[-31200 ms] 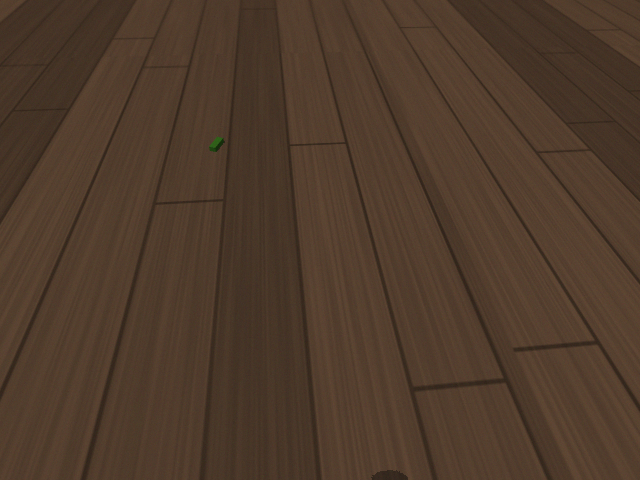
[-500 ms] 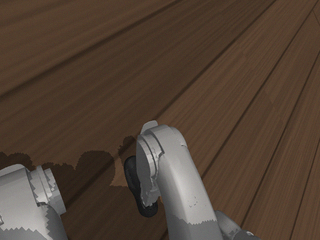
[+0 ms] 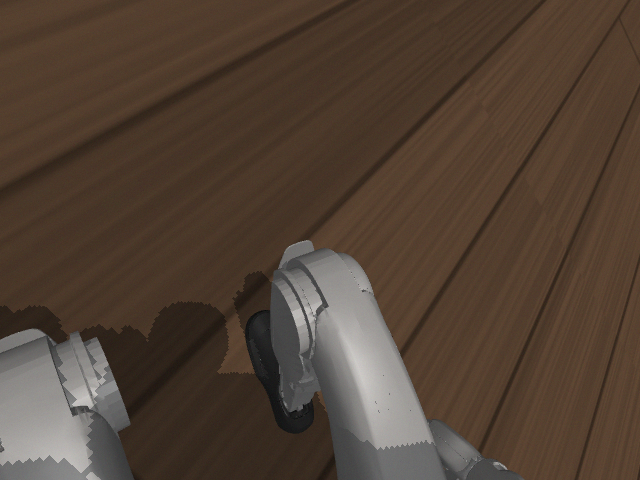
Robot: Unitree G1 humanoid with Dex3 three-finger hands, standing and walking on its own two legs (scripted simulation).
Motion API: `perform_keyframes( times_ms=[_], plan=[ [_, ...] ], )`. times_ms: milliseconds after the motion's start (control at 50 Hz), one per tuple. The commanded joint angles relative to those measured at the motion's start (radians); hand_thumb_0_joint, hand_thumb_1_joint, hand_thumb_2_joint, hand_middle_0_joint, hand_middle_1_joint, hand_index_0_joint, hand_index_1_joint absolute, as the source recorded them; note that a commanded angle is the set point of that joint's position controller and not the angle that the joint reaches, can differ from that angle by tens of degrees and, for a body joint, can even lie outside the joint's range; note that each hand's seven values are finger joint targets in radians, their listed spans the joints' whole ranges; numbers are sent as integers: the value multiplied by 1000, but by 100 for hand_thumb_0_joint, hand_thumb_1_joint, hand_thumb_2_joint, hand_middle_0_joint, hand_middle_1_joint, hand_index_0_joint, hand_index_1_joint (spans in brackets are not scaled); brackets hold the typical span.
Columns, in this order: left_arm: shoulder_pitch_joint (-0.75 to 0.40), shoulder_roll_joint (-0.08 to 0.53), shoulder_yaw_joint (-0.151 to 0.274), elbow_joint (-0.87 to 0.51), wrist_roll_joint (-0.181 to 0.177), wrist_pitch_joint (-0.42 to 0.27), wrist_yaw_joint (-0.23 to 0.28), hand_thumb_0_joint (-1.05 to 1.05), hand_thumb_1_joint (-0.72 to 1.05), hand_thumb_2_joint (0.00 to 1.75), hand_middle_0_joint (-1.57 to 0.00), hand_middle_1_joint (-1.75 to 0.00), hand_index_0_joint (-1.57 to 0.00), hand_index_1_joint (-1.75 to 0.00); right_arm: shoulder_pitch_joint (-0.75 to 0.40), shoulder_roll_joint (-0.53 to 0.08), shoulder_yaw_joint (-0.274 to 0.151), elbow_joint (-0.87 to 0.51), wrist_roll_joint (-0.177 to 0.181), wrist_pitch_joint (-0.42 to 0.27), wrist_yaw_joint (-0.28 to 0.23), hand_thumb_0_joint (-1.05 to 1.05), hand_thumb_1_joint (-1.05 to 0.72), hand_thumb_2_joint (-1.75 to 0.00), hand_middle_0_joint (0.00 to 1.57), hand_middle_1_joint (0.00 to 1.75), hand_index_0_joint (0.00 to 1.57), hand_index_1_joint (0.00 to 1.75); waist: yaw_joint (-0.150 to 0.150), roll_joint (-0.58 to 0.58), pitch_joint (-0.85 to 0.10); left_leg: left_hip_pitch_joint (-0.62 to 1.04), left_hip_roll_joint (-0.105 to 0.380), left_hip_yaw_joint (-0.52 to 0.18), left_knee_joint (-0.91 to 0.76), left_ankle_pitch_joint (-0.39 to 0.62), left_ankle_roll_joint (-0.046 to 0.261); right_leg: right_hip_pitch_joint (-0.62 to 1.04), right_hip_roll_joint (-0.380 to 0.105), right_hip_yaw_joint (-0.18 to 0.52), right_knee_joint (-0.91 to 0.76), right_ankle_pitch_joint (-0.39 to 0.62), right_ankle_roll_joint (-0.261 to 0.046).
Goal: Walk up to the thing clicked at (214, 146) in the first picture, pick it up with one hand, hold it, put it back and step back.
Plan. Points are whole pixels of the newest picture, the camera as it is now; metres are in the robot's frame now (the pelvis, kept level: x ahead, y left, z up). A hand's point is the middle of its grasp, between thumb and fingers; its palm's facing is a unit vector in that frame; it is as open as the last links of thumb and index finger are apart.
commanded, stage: open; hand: left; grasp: from above
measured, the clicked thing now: out of the picture +0.46 +0.34 -0.28
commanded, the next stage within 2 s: withdraw in 0.42 s
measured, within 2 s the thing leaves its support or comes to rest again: neither
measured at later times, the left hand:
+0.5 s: hand out of the picture +0.44 +0.33 -0.24, palm faces -0.45 -0.14 -0.88, open 11.3 cm
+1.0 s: hand out of the picture +0.47 +0.37 -0.11, palm faces -0.36 -0.09 -0.93, open 12.4 cm
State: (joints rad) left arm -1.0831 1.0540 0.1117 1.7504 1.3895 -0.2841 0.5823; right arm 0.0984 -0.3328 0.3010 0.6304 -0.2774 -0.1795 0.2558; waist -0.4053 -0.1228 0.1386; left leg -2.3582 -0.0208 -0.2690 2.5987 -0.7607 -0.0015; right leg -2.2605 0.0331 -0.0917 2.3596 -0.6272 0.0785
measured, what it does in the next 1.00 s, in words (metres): stands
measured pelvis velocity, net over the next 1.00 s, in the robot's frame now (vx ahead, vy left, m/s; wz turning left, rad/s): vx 0.00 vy -0.01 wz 0.08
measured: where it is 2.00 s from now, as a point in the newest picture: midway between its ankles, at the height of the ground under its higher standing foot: (208, 445)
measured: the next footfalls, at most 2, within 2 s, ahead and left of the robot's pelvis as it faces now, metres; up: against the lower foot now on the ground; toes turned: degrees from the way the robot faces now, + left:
none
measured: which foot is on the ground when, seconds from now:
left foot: down 0.00-1.00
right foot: down 0.00-1.00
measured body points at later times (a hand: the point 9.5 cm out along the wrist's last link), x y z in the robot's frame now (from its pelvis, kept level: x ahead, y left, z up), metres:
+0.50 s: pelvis +0.00 +0.00 +0.00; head +0.26 +0.14 +0.33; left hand +0.46 +0.34 -0.19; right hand +0.06 -0.25 -0.05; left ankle +0.05 +0.12 -0.26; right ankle +0.13 -0.15 -0.26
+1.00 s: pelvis +0.00 -0.01 +0.03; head +0.24 +0.11 +0.40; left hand +0.48 +0.37 -0.06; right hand +0.09 -0.27 -0.05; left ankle +0.05 +0.12 -0.26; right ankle +0.13 -0.15 -0.26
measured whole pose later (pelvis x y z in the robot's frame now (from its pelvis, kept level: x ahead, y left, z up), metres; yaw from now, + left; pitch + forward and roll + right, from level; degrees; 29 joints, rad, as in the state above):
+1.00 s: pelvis +0.00 -0.01 +0.03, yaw +4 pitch +35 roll -12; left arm -1.02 0.85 0.07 1.33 1.21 -0.09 0.29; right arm 0.17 -0.31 0.10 0.67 -0.14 -0.07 0.27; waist -0.28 0.02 -0.05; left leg -2.34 -0.03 -0.19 2.46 -0.74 -0.01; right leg -2.26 -0.01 -0.04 2.29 -0.65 0.07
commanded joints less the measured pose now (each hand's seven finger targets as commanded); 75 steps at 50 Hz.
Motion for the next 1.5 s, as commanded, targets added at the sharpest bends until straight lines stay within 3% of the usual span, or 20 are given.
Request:
perform_keyframes(
  times_ms=[0, 100, 180, 240, 280, 320, 520, 640, 680, 700, 800, 880, 920, 1000, 1100, 1160, 1200, 1300, 1420, 1480],
  plan=[
    [-247, 215, 16, -123, -24, 2, 33, 0, 5, 51, -56, -54, -57, -53, 167, -338, -103, 8, 7, -5, -15, 0, -90, -90, 20, 30, 20, 30, -34, 550, -620, 510, 36, 105, -320, 284, -6, 343, 37, -173, -132, 255, -86],
    [-230, 182, -4, -105, -24, 1, 24, 0, 1, 54, -50, -60, -52, -59, 176, -335, -99, 11, 2, -5, -11, 0, -90, -90, 20, 30, 20, 30, -51, 570, -597, 528, 38, 101, -319, 313, -13, 326, 33, -179, -122, 272, -86],
    [-255, 218, 9, -127, -19, -8, 29, 0, -3, 58, -47, -64, -49, -62, 171, -348, -106, 6, 5, 2, -17, 0, -90, -90, 20, 30, 20, 30, -40, 598, -624, 525, 37, 105, -327, 287, -11, 335, 35, -171, -127, 253, -92],
    [-220, 176, -16, -74, -28, -7, 26, 0, -7, 61, -45, -65, -46, -64, 166, -329, -89, 1, 4, -1, -16, 0, -90, -90, 20, 30, 20, 30, -59, 494, -562, 444, 31, 117, -300, 234, 4, 344, 37, -170, -150, 224, -81],
    [-272, 243, 26, -139, -21, -16, 36, 0, -8, 63, -43, -67, -44, -66, 173, -343, -95, 9, 8, 2, -25, 0, -90, -90, 20, 30, 20, 30, -32, 560, -620, 492, 31, 108, -326, 260, -4, 332, 33, -172, -139, 232, -91],
    [-220, 197, 2, -80, -16, -11, 31, 0, -9, 63, -42, -69, -43, -67, 172, -335, -96, 5, 1, 0, -20, 0, -90, -90, 20, 30, 20, 30, -46, 539, -578, 487, 35, 103, -326, 247, -6, 321, 36, -179, -134, 222, -87],
    [-244, 195, -10, -100, -14, -9, 39, 0, -19, 72, -36, -73, -37, -72, 156, -332, -90, 10, 1, -4, -19, 0, -90, -90, 20, 30, 20, 30, -43, 570, -598, 506, 36, 102, -319, 284, -12, 324, 32, -176, -120, 255, -88],
    [-299, 281, 75, -243, -14, 15, 56, 0, -21, 74, -36, -72, -36, -72, 194, -353, -128, 12, 5, -7, -15, 0, -91, -90, 20, 30, 20, 30, -9, 654, -695, 573, 34, 113, -340, 300, -17, 320, 25, -168, -124, 260, -94],
    [-285, 222, 65, -257, -32, 43, 52, 0, -23, 76, -34, -73, -34, -73, 196, -339, -150, 11, 9, -12, -5, 0, -90, -90, 20, 30, 20, 30, -5, 663, -704, 567, 32, 124, -346, 301, -17, 318, 25, -160, -128, 262, -97],
    [-266, 254, 108, -304, -41, 59, 53, 0, -25, 77, -32, -74, -32, -74, 218, -340, -169, 22, 16, -7, -3, 0, -90, -90, 20, 30, 20, 30, 25, 684, -758, 585, 30, 128, -352, 328, -18, 323, 26, -158, -132, 278, -99],
    [-259, 124, 55, -474, -122, 152, -45, 0, -27, 79, -30, -76, -29, -76, 242, -303, -238, 39, 76, 22, 20, 0, -90, -90, 20, 30, 20, 30, 93, 743, -875, 638, 18, 159, -393, 399, -23, 277, 13, -128, -141, 301, -114],
    [-209, 45, 22, -508, -166, 205, -193, 0, -25, 79, -33, -74, -32, -75, 285, -296, -289, 50, 123, 80, 15, 0, -90, -90, 20, 30, 20, 30, 103, 608, -884, 593, 10, 178, -436, 362, 1, 341, 10, -90, -216, 278, -113],
    [-256, -35, -38, -621, -202, 202, -277, 0, -24, 78, -33, -73, -33, -74, 299, -277, -298, 43, 143, 110, 4, 0, -90, -90, 20, 30, 20, 30, 96, 586, -890, 611, 4, 177, -472, 356, 1, 360, 2, -81, -247, 274, -117],
    [-199, -68, -64, -562, -220, 184, -425, 0, -22, 77, -37, -71, -35, -72, 320, -286, -320, 17, 170, 170, -48, 0, -91, -90, 20, 30, 20, 30, 69, 412, -787, 531, -6, 174, -494, 265, 14, 367, -9, -67, -318, 186, -122],
    [-203, -20, -54, -597, -234, 109, -487, 0, -18, 74, -40, -68, -39, -69, 277, -241, -297, -23, 172, 201, -113, 0, -90, -90, 20, 30, 20, 30, 103, 317, -723, 455, -18, 212, -510, 198, 22, 418, -15, -42, -372, 94, -122],
    [-228, 15, -42, -600, -222, 56, -464, 0, -16, 73, -41, -67, -40, -68, 262, -231, -274, -27, 168, 211, -136, 0, -90, -90, 20, 30, 20, 30, 122, 343, -749, 467, -18, 222, -509, 216, 23, 430, -21, -37, -369, 107, -120],
    [-233, -24, -62, -552, -213, 29, -435, 0, -14, 72, -42, -65, -41, -66, 254, -216, -260, -20, 164, 213, -142, 0, -90, -90, 20, 30, 20, 30, 105, 344, -755, 475, -13, 219, -508, 211, 26, 422, -16, -39, -355, 119, -113],
    [-273, -5, -60, -444, -156, -15, -330, 0, -11, 68, -44, -63, -43, -63, 256, -236, -239, 1, 150, 204, -151, 0, -90, -90, 20, 30, 20, 30, 93, 386, -736, 497, -9, 201, -510, 175, 23, 337, -13, -61, -319, 100, -114],
    [-383, 88, -26, -358, -93, -50, -199, 0, -10, 67, -43, -64, -44, -63, 255, -244, -213, 14, 112, 169, -150, 0, -89, -89, 20, 30, 20, 30, 60, 429, -752, 490, -11, 206, -460, 139, 22, 323, -6, -69, -283, 61, -108],
    [-449, 137, 6, -391, -68, -48, -142, 0, -2, 79, -30, -67, -31, -69, 266, -256, -213, 23, 97, 152, -152, 0, -88, -89, 20, 30, 20, 30, 58, 508, -822, 539, -7, 203, -452, 170, 16, 315, -8, -82, -255, 104, -108]
  ],
)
